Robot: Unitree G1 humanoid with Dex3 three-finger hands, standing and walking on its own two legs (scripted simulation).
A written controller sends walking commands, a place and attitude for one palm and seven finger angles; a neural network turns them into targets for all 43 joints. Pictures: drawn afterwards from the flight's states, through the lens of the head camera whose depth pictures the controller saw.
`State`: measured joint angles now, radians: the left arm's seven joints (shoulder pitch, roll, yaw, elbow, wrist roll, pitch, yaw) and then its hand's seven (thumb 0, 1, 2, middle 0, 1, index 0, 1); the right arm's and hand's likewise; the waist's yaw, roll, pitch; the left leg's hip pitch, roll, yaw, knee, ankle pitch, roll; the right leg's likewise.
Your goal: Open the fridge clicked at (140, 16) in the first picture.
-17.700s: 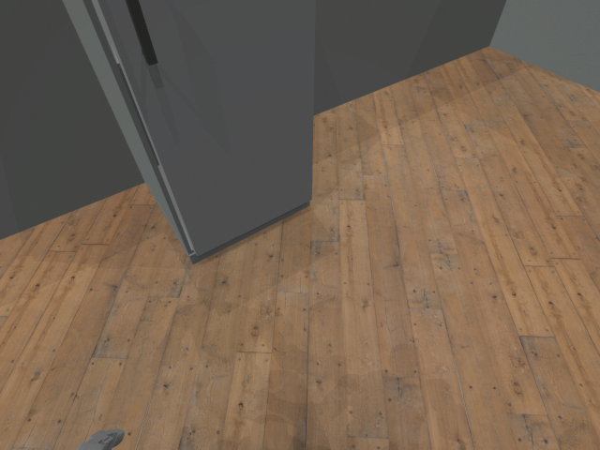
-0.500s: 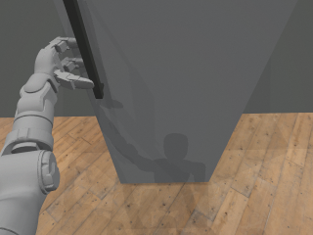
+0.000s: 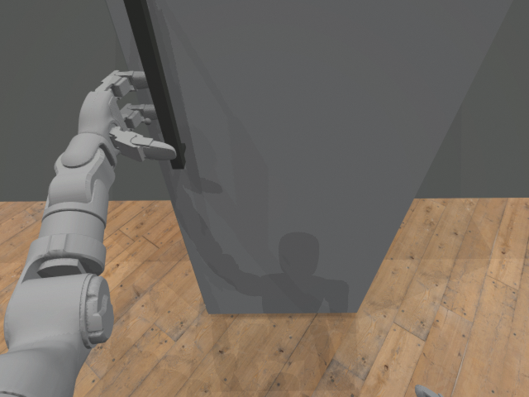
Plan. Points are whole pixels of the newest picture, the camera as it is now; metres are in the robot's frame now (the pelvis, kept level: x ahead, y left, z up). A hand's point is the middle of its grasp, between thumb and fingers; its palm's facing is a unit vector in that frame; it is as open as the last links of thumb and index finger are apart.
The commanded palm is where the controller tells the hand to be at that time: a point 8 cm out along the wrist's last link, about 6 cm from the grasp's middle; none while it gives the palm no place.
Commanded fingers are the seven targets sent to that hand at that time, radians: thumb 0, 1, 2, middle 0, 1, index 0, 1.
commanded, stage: slide the fingers in behind the handle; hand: left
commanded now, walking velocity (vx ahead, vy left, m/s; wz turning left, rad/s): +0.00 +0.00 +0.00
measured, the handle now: (161, 83) +0.50 +0.17 +0.24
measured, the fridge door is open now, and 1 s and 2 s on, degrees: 0 0 0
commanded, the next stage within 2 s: move the hooked fingers beside the handle in 0.32 s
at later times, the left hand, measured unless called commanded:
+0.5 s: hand (155, 120) +0.46 +0.18 +0.21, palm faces +0.07 -1.00 -0.01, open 13.9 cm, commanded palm +0.43 +0.22 +0.21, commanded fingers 0.00 -0.50 0.30 -0.30 -1.20 -0.30 -1.20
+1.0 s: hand (148, 122) +0.44 +0.18 +0.21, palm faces +0.05 -1.00 +0.00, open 14.0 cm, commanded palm +0.42 +0.24 +0.21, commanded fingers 0.00 -0.50 0.30 -0.30 -1.20 -0.30 -1.20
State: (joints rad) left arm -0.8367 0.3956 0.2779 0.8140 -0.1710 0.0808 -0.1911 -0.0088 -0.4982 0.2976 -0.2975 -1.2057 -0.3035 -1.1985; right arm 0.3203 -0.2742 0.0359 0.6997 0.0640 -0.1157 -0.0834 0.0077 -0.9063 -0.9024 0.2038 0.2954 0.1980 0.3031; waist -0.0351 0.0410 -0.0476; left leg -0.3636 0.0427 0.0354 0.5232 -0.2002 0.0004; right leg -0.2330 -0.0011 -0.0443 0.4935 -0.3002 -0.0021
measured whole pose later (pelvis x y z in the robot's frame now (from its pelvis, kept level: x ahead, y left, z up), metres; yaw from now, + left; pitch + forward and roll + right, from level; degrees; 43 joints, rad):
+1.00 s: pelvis +0.01 -0.01 +0.00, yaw +0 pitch +2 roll -1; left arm -0.79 0.40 0.29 0.77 -0.17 0.11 -0.19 -0.01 -0.50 0.30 -0.30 -1.21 -0.30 -1.20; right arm 0.30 -0.28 0.03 0.69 0.07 -0.09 -0.09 0.01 -0.91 -0.90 0.20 0.30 0.20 0.30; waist -0.03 0.04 -0.05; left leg -0.33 0.05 0.03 0.50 -0.20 -0.01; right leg -0.21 0.01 -0.05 0.48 -0.31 -0.01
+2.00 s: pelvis +0.01 +0.00 +0.00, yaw +0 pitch +3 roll -1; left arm -0.79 0.49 0.34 0.82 -0.18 0.10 -0.27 -0.01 -0.50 0.30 -0.30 -1.20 -0.30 -1.20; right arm 0.32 -0.28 0.04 0.68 0.07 -0.10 -0.10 0.01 -0.91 -0.90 0.20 0.30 0.20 0.30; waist -0.04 0.04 -0.05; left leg -0.36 0.04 0.03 0.52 -0.21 0.00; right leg -0.22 0.00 -0.04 0.48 -0.30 -0.01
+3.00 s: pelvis +0.01 +0.00 +0.00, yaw +1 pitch +3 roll -1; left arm -0.79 0.51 0.32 0.79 -0.19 0.12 -0.29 -0.01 -0.50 0.30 -0.29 -1.20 -0.30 -1.20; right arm 0.30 -0.28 0.05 0.67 0.07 -0.09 -0.11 0.01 -0.91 -0.90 0.20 0.30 0.20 0.30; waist -0.03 0.04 -0.05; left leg -0.37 0.04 0.02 0.53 -0.22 -0.01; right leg -0.22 0.01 -0.06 0.49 -0.31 -0.01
